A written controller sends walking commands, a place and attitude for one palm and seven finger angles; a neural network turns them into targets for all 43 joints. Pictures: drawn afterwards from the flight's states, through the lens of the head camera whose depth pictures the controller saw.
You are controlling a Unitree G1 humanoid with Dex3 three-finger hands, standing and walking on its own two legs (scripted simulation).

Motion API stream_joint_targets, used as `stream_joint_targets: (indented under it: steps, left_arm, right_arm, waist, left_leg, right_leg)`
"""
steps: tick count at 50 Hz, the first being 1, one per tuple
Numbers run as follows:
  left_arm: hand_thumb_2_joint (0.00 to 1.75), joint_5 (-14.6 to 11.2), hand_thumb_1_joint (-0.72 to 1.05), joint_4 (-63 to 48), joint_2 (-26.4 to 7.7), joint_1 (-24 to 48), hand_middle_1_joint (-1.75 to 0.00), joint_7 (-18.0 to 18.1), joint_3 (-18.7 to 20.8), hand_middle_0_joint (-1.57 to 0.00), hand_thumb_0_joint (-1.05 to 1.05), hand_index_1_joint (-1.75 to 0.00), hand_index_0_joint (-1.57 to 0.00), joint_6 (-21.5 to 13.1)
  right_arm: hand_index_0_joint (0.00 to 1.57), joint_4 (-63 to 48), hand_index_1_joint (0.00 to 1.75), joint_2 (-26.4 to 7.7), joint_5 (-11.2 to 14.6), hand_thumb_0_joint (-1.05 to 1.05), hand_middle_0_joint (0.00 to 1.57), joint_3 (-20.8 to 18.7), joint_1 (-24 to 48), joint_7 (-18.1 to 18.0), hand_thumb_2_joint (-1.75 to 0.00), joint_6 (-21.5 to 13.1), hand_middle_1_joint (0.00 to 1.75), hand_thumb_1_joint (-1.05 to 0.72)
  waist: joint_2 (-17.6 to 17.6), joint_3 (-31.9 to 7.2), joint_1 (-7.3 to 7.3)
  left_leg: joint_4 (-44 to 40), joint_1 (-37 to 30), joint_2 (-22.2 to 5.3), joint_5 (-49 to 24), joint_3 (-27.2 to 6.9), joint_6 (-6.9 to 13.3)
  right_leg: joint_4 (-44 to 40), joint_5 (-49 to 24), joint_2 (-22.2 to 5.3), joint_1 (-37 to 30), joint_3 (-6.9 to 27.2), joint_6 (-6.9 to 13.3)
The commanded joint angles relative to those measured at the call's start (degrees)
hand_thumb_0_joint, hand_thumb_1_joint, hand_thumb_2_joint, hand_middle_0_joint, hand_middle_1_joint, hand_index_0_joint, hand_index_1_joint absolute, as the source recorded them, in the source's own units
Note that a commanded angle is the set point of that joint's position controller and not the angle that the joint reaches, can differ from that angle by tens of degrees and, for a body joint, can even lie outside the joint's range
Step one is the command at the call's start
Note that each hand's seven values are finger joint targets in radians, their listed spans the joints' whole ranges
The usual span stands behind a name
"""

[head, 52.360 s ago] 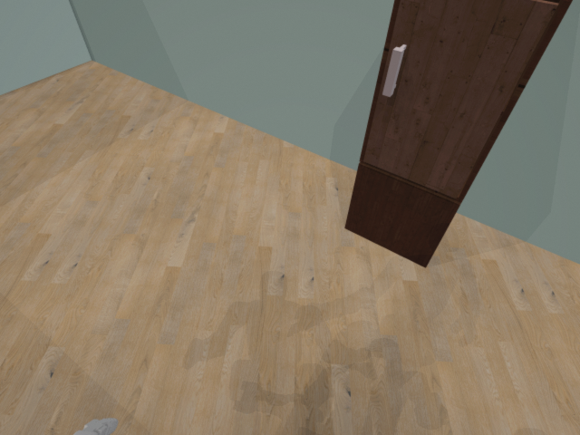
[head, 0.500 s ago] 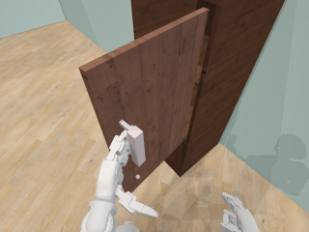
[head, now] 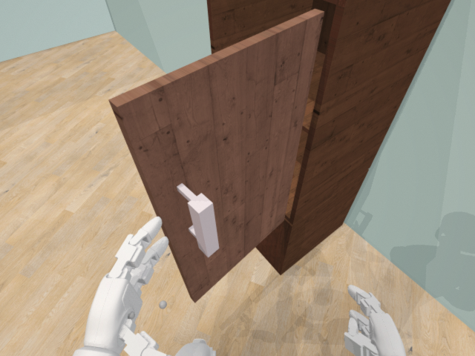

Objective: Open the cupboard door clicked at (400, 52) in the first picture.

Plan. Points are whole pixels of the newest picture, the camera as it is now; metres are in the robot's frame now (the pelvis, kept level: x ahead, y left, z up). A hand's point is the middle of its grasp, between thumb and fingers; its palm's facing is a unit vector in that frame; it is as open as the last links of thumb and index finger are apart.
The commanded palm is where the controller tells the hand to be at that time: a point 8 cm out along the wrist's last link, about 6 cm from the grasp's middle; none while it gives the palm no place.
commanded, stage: slide the hand sideways off the handle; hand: left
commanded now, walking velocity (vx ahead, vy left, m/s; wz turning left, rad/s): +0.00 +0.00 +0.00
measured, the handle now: (196, 220) +0.31 +0.09 +0.09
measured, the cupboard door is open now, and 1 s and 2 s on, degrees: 97 97 97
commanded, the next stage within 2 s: draw the hand back to the body in 0.18 s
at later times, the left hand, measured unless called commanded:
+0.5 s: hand (121, 310) +0.17 +0.16 +0.11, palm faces -0.06 -1.00 -0.07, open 16.3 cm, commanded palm +0.14 +0.21 +0.12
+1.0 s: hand (46, 284) +0.18 +0.24 +0.15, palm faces +0.21 -0.93 -0.29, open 14.8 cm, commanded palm +0.14 +0.29 +0.18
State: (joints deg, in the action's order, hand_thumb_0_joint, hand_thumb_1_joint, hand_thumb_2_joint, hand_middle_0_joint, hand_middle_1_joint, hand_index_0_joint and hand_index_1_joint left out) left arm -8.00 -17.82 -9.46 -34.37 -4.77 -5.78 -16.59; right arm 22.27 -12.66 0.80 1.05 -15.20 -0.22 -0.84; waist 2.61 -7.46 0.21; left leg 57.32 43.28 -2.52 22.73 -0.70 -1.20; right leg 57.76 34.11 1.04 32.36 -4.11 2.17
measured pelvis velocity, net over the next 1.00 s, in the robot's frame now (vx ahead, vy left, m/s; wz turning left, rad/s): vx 0.00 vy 0.04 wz -0.01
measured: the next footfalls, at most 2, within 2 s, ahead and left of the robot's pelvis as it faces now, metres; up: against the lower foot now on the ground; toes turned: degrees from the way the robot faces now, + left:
none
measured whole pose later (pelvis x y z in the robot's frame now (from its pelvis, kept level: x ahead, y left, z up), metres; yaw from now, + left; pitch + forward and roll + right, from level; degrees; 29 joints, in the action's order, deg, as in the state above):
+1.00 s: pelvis +0.00 +0.04 +0.04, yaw +0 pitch +2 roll -2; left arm -5.1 -27.2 -17.7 -35.1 4.3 7.0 -2.6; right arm 27.6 -12.5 1.5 3.9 -14.0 -6.6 -5.0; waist 3.0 -4.1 2.5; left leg 43.0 28.3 -1.7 17.0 0.6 1.5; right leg 38.8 24.8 0.6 16.1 -2.9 -0.5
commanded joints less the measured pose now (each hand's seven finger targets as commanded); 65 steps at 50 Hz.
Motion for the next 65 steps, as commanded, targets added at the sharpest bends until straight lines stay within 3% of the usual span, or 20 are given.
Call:
stream_joint_targets:
  steps: [1, 7, 9, 14, 16, 17, 25, 29, 34, 39, 40, 41, 42, 43, 46, 48, 52, 55, 62, 65]
  left_arm:
    - [0.3, -2.64, -0.5, -13.79, -3.57, -0.17, -0.3, -2.49, 4.69, -0.15, 0.0, -0.3, -0.15, -5.28]
    - [0.3, -4.96, -0.5, -11.65, -5.69, -1.47, -0.3, -5.63, 8.1, -0.15, 0.0, -0.3, -0.15, -5.52]
    - [0.3, -5.83, -0.5, -12.56, -4.36, -1.81, -0.3, -6.43, 6.78, -0.15, 0.0, -0.3, -0.15, -5.69]
    - [0.3, -5.84, -0.5, -12.55, -5.0, 0.11, -0.3, -6.16, 7.07, -0.15, 0.0, -0.3, -0.15, -6.25]
    - [0.3, -5.72, -0.5, -14.93, -6.94, -0.05, -0.3, -5.59, 8.88, -0.15, 0.0, -0.3, -0.15, -6.26]
    - [0.3, -5.6, -0.5, -15.52, -8.49, -0.41, -0.3, -5.14, 10.36, -0.15, 0.0, -0.3, -0.15, -5.72]
    - [0.3, -7.99, -0.5, -15.01, -7.88, 0.77, -0.3, -6.05, 11.63, -0.15, 0.0, -0.3, -0.15, -0.42]
    - [0.3, -8.94, -0.5, -15.97, -9.95, 2.85, -0.3, -7.13, 13.54, -0.15, 0.0, -0.3, -0.15, 2.01]
    - [0.3, -9.55, -0.5, -18.51, -12.02, 3.91, -0.3, -7.61, 16.59, -0.15, 0.0, -0.3, -0.15, 3.47]
    - [0.37, -11.14, -0.32, -18.36, -13.24, 3.63, -0.3, -8.84, 19.78, -0.16, 0.0, -0.3, -0.16, 5.82]
    - [0.39, -2.59, -0.29, -24.78, -19.79, 5.36, -0.3, -0.38, 20.48, -0.16, 0.0, -0.3, -0.16, 6.43]
    - [0.4, -1.55, -0.26, -22.11, -14.62, 1.77, -0.3, 3.42, 18.0, -0.16, 0.0, -0.3, -0.16, 8.09]
    - [0.42, -0.89, -0.22, -22.56, -13.86, 2.08, -0.3, 5.23, 17.5, -0.16, 0.0, -0.3, -0.16, 8.97]
    - [0.43, 0.52, -0.18, -21.21, -12.18, 0.3, -0.3, 6.72, 15.96, -0.16, 0.0, -0.3, -0.16, 9.98]
    - [0.48, 2.93, -0.08, -22.47, -14.44, 2.4, -0.3, 10.07, 17.3, -0.16, 0.0, -0.3, -0.16, 10.6]
    - [0.51, 3.63, -0.01, -21.64, -15.08, 3.07, -0.3, 11.5, 18.08, -0.17, 0.0, -0.3, -0.17, 10.78]
    - [0.57, 4.71, 0.13, -22.06, -17.63, 4.82, -0.3, 13.28, 21.14, -0.17, 0.0, -0.3, -0.17, 10.49]
    - [0.62, 4.85, 0.23, -23.51, -17.0, 3.82, -0.3, 13.58, 21.54, -0.18, 0.0, -0.3, -0.18, 10.32]
    - [0.72, 4.72, 0.48, -19.41, -18.31, 4.41, -0.3, 13.64, 25.56, -0.19, 0.0, -0.3, -0.19, 11.0]
    - [0.76, 4.5, 0.58, -19.77, -18.75, 6.54, -0.3, 13.49, 27.32, -0.19, 0.0, -0.3, -0.19, 10.89]
  right_arm:
    - [0.2, -9.49, 0.3, -5.1, 0.54, 0.0, 0.2, -2.91, 4.26, -1.13, -0.9, -3.71, 0.3, -0.9]
    - [0.2, -8.78, 0.3, -5.48, 0.85, 0.0, 0.2, -3.33, 4.63, -2.13, -0.9, -4.31, 0.3, -0.9]
    - [0.2, -9.22, 0.3, -5.34, 1.02, 0.0, 0.2, -3.31, 4.67, -2.24, -0.9, -4.74, 0.3, -0.9]
    - [0.2, -8.61, 0.3, -5.43, 0.97, 0.0, 0.2, -3.38, 4.76, -2.67, -0.9, -5.54, 0.3, -0.9]
    - [0.2, -8.81, 0.3, -5.4, 1.1, 0.0, 0.2, -3.46, 4.76, -2.77, -0.9, -5.56, 0.3, -0.9]
    - [0.2, -8.77, 0.3, -5.26, 1.15, 0.0, 0.2, -3.41, 5.13, -2.83, -0.9, -5.42, 0.3, -0.9]
    - [0.2, -8.49, 0.3, -5.39, 2.22, 0.0, 0.2, -2.23, 6.3, -3.6, -0.9, -6.02, 0.3, -0.9]
    - [0.2, -7.93, 0.3, -5.98, 2.37, 0.0, 0.2, -1.85, 6.44, -4.16, -0.9, -7.02, 0.3, -0.9]
    - [0.2, -7.18, 0.3, -5.94, 2.43, 0.0, 0.2, -1.36, 6.43, -4.35, -0.9, -8.27, 0.3, -0.9]
    - [0.2, -6.23, 0.3, -6.11, 2.8, 0.0, 0.2, -1.17, 6.94, -4.31, -0.9, -9.19, 0.3, -0.9]
    - [0.2, -7.21, 0.3, -5.62, 1.87, 0.0, 0.2, -0.53, 8.0, -6.02, -0.9, -8.37, 0.3, -0.9]
    - [0.2, -6.49, 0.3, -4.54, 1.5, 0.0, 0.2, 0.01, 7.58, -6.63, -0.9, -7.94, 0.3, -0.9]
    - [0.2, -6.17, 0.3, -4.93, 1.38, 0.0, 0.2, -0.04, 7.63, -6.72, -0.9, -8.11, 0.3, -0.9]
    - [0.2, -5.51, 0.3, -4.67, 1.31, 0.0, 0.2, 0.12, 7.13, -6.78, -0.9, -7.67, 0.3, -0.9]
    - [0.2, -4.55, 0.3, -5.56, 0.64, 0.0, 0.2, 0.17, 7.4, -6.82, -0.9, -7.17, 0.3, -0.9]
    - [0.2, -3.76, 0.3, -5.72, 0.34, 0.0, 0.2, 0.19, 8.09, -7.07, -0.9, -7.32, 0.3, -0.9]
    - [0.2, -1.93, 0.3, -6.05, -0.17, 0.0, 0.2, 0.29, 8.57, -7.11, -0.9, -7.93, 0.3, -0.9]
    - [0.2, -0.9, 0.3, -6.02, -0.18, 0.0, 0.2, 0.11, 9.08, -6.65, -0.9, -8.5, 0.3, -0.9]
    - [0.2, 1.35, 0.3, -6.59, -0.43, 0.0, 0.2, -0.52, 10.01, -5.58, -0.9, -7.96, 0.3, -0.9]
    - [0.2, 1.68, 0.3, -6.48, -0.47, 0.0, 0.2, -0.72, 10.12, -5.31, -0.9, -7.4, 0.3, -0.9]
  waist:
    - [-2.41, -6.13, -0.99]
    - [-4.06, -5.79, -0.44]
    - [-3.79, -6.2, -0.69]
    - [-3.88, -5.47, -0.93]
    - [-1.84, -6.9, 0.05]
    - [-0.86, -6.65, 0.71]
    - [-1.97, -2.7, 0.13]
    - [-1.75, -2.03, 0.06]
    - [1.1, -3.22, 0.9]
    - [2.0, -2.87, 1.37]
    - [2.13, -1.1, 3.9]
    - [2.33, 2.17, 2.33]
    - [-0.08, 2.43, 2.23]
    - [1.16, 3.27, 1.77]
    - [2.74, 2.36, 1.75]
    - [1.01, 2.29, 1.69]
    - [1.15, 0.72, 2.38]
    - [2.92, 0.02, 2.48]
    - [-0.14, 3.13, 3.04]
    - [1.63, 3.05, 3.07]
  left_leg:
    - [-4.03, -11.22, 2.93, -9.22, -0.07, 2.7]
    - [-3.21, -9.43, 2.95, -7.74, -0.51, 2.6]
    - [-3.3, -9.82, 2.9, -7.91, -0.6, 2.71]
    - [-3.35, -9.48, 2.75, -6.69, -0.93, 2.82]
    - [-4.39, -10.86, 2.66, -7.15, -0.8, 2.9]
    - [-4.79, -11.01, 2.63, -7.13, -0.76, 2.95]
    - [-8.77, -13.35, 2.32, -3.84, -1.18, 2.93]
    - [-10.21, -14.61, 2.21, -3.01, -1.56, 3.06]
    - [-12.46, -17.91, 2.13, -4.71, -2.02, 2.96]
    - [-14.35, -19.97, 2.05, -6.22, -2.08, 2.76]
    - [-16.62, -21.18, 1.85, -5.02, -0.99, 2.5]
    - [-17.46, -22.16, 1.81, -3.63, -0.62, 2.37]
    - [-18.06, -22.81, 1.68, -2.94, -1.2, 2.44]
    - [-18.62, -23.72, 1.39, -2.66, -0.95, 2.61]
    - [-21.72, -26.72, 1.23, -3.26, -1.36, 2.56]
    - [-23.5, -28.25, 1.16, -4.29, -1.18, 2.72]
    - [-26.97, -32.29, 0.95, -7.96, -1.69, 2.62]
    - [-28.89, -35.58, 0.49, -13.05, -1.78, 2.45]
    - [-32.71, -37.58, 0.05, -17.52, -1.17, 1.95]
    - [-33.77, -39.28, 0.01, -19.07, -0.79, 1.75]
  right_leg:
    - [-11.13, -26.4, -0.49, 3.56, 4.52, -2.9]
    - [-12.01, -23.53, -0.96, 3.32, 6.13, -3.24]
    - [-11.75, -24.55, -1.05, 3.78, 5.67, -3.54]
    - [-11.58, -20.54, -0.64, 5.64, 5.05, -3.12]
    - [-11.39, -19.23, -0.19, 5.04, 4.38, -2.5]
    - [-11.71, -18.35, 0.0, 4.52, 4.45, -2.27]
    - [-15.56, -12.85, 0.75, 4.09, 2.86, -2.24]
    - [-17.44, -11.14, 0.73, 3.35, 2.86, -2.27]
    - [-17.66, -13.32, 1.14, 1.41, 1.51, -1.84]
    - [-18.84, -15.88, 1.43, -0.67, 0.57, -1.85]
    - [-24.13, -14.67, 0.09, -0.48, 4.18, -0.91]
    - [-26.21, -11.94, -0.46, 0.11, 3.98, -0.86]
    - [-27.3, -10.78, -0.45, 0.16, 3.71, -1.01]
    - [-27.1, -10.64, -0.63, -0.52, 3.13, -1.07]
    - [-28.24, -12.28, -0.67, -4.07, 2.29, -0.98]
    - [-29.58, -13.38, -0.83, -6.58, 2.19, -1.09]
    - [-30.99, -17.33, -0.71, -11.6, 1.67, -0.84]
    - [-31.46, -21.38, -0.64, -14.09, 1.48, -0.83]
    - [-34.86, -24.46, -0.26, -18.55, 1.28, -0.97]
    - [-35.77, -25.42, -0.27, -19.46, 1.43, -1.07]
